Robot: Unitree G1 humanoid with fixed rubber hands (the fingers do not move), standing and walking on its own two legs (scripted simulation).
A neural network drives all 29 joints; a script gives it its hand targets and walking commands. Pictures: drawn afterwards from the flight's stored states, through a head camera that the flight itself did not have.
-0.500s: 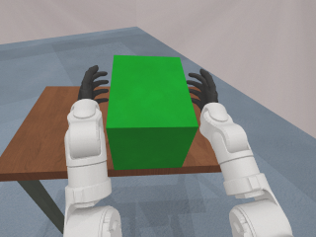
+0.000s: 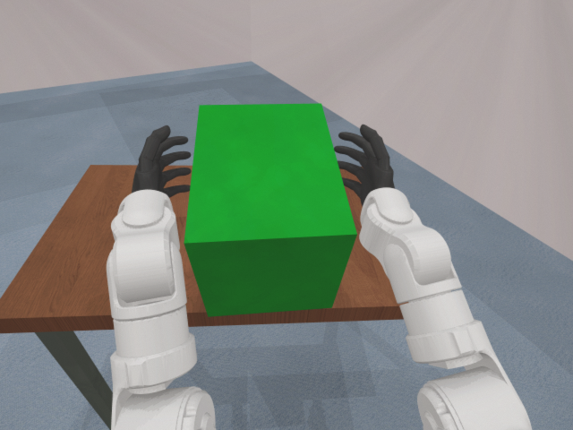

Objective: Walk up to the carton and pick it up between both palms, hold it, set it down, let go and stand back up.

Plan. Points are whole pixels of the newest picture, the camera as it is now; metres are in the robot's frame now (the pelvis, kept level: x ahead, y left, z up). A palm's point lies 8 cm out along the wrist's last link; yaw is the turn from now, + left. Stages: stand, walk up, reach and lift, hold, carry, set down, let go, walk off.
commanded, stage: hold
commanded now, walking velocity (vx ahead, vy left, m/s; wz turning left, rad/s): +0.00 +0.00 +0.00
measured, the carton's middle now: (266, 207) +0.39 +0.02 +0.16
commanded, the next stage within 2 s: none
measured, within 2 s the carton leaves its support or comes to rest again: neither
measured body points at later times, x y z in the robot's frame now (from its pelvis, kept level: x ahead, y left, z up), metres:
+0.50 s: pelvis -0.02 +0.00 +0.00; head -0.05 +0.03 +0.45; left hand +0.37 +0.15 +0.22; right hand +0.37 -0.12 +0.22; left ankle +0.05 +0.11 -0.75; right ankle -0.01 -0.09 -0.75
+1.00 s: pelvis +0.00 +0.00 +0.00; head -0.02 +0.03 +0.45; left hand +0.38 +0.14 +0.22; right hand +0.37 -0.13 +0.21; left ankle +0.05 +0.11 -0.75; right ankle -0.01 -0.09 -0.75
